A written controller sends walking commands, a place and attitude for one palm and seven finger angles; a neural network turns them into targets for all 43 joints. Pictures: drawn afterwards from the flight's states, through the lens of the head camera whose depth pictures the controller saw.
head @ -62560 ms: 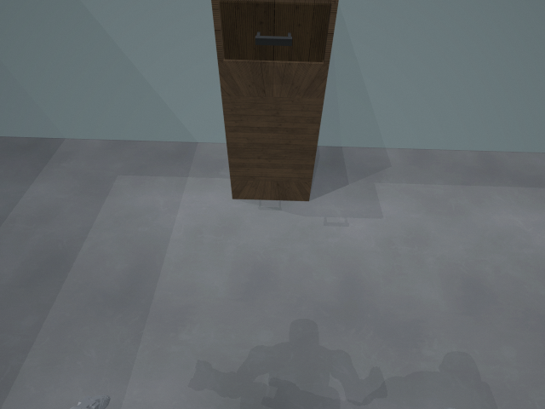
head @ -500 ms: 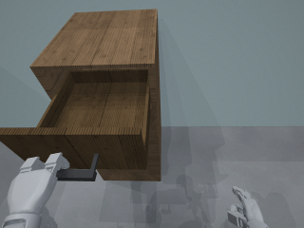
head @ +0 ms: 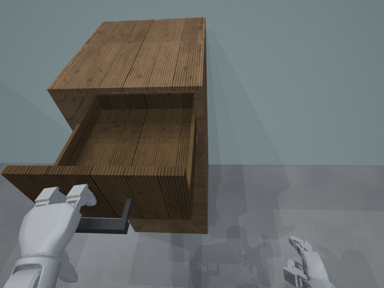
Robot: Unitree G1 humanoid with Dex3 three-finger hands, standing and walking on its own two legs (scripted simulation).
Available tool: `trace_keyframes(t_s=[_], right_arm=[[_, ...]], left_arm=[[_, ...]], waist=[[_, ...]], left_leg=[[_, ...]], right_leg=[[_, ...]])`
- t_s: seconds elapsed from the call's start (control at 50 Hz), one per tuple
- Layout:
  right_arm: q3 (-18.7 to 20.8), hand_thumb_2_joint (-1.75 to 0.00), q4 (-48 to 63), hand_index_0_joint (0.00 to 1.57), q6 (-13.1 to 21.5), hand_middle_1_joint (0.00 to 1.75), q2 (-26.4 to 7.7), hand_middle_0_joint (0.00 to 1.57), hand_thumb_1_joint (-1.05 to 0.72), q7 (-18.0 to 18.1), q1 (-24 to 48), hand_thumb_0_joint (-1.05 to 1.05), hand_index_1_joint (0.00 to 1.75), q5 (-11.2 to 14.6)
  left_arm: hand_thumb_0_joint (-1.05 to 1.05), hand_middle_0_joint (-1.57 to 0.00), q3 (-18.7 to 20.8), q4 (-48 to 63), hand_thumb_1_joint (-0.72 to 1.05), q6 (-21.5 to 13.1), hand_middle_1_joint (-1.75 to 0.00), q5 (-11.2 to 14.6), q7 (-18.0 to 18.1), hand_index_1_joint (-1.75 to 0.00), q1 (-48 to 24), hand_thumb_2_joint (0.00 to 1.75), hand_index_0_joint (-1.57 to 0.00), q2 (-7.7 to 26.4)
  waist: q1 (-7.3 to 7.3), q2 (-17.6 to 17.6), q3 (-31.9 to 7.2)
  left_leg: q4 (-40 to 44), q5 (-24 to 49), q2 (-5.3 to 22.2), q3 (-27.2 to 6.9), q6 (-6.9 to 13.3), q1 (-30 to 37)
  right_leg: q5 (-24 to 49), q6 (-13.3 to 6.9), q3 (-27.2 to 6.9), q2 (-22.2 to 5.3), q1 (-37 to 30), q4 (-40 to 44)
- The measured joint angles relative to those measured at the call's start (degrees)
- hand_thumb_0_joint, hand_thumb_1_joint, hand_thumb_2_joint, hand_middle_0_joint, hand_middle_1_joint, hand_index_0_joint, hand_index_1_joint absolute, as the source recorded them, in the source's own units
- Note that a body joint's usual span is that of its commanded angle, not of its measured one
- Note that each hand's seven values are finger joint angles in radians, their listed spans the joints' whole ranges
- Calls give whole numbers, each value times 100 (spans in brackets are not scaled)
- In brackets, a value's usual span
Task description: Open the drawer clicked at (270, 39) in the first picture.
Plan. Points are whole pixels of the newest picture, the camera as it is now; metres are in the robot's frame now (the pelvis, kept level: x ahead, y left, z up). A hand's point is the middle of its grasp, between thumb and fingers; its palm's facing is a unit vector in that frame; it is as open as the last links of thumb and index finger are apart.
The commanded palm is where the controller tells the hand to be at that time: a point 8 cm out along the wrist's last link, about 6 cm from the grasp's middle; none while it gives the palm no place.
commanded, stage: lift the hand off the handle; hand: left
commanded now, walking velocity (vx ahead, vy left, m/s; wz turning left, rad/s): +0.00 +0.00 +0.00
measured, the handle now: (100, 214) +0.22 +0.23 +0.05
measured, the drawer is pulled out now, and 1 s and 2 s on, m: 0.25 0.25 0.25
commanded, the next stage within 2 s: draw the hand back to the body in 1.04 s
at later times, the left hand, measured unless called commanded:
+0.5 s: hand (51, 216) +0.18 +0.27 +0.12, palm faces +0.08 -0.05 -1.00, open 13.2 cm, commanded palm +0.15 +0.27 +0.19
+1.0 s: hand (39, 182) +0.19 +0.26 +0.21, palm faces +0.18 +0.00 -0.98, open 13.8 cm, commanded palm +0.15 +0.26 +0.25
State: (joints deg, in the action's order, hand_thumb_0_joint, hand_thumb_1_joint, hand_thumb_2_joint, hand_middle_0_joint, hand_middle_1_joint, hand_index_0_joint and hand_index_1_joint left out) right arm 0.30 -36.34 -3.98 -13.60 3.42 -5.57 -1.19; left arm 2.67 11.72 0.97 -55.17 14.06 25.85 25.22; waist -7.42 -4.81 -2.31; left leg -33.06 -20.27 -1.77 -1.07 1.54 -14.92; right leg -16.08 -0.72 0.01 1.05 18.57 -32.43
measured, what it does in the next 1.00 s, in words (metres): stands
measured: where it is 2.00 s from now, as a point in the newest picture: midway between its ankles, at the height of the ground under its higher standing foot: outside the picture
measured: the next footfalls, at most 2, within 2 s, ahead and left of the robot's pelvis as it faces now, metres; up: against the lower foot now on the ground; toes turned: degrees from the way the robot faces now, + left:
none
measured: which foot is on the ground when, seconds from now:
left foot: down 0.00-1.00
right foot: down 0.00-1.00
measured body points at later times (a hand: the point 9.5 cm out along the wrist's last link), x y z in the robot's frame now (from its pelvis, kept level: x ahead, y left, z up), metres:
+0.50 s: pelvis +0.01 +0.00 +0.01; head +0.00 -0.03 +0.46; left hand +0.17 +0.27 +0.18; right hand +0.25 -0.18 -0.08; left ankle -0.03 +0.10 -0.73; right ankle +0.01 -0.11 -0.73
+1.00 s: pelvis -0.01 -0.01 +0.01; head -0.02 -0.06 +0.46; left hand +0.18 +0.25 +0.26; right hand +0.24 -0.20 -0.07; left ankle -0.03 +0.10 -0.73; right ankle +0.01 -0.11 -0.73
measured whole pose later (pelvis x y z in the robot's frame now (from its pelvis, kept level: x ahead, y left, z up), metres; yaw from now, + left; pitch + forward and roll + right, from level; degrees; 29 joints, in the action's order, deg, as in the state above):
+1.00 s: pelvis -0.01 -0.01 +0.01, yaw +1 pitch -4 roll +0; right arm -3.2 -34.0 -5.7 -16.1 1.8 -4.0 1.9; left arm 10.3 30.5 9.3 -43.3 -6.9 16.2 37.3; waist -7.3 -7.5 0.2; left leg -22.8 -14.8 -1.4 -2.5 0.8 -4.3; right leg -11.3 -1.3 1.3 1.2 7.6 -22.5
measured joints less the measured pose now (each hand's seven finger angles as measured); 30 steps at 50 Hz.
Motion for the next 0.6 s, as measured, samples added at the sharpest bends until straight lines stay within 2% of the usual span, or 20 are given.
trace_keyframes(t_s=[0.2, 0.4, 0.6], right_arm=[[-68, -90, 130, 20, -101, 30, -82, 20, -90, -51, 48, 1, 30, 65], [-234, -90, 171, 20, -194, 30, -58, 20, -90, -29, 116, 1, 30, 114], [-289, -90, 151, 20, -169, 30, -103, 20, -90, -55, 113, 1, 30, 176]], left_arm=[[0, -32, 6, 771, -49, 356, -120, 219, -360, -124, 163, 30, -40, 147], [0, -32, -48, 996, -49, 590, -120, 361, -930, -125, -62, 30, -43, 405], [0, -33, 300, 1609, -49, 641, -120, 625, -1118, -124, -184, 30, -41, 637]], waist=[[-57, -79, 57], [-113, -137, 233], [-115, -207, 260]], left_leg=[[354, 117, -17, -35, 29, 417], [699, 277, -21, -100, 32, 814], [922, 395, -4, -148, 9, 1046]], right_leg=[[122, 40, 22, -23, -453, 398], [271, 40, 78, -34, -883, 769], [401, 28, 123, -24, -1153, 1042]])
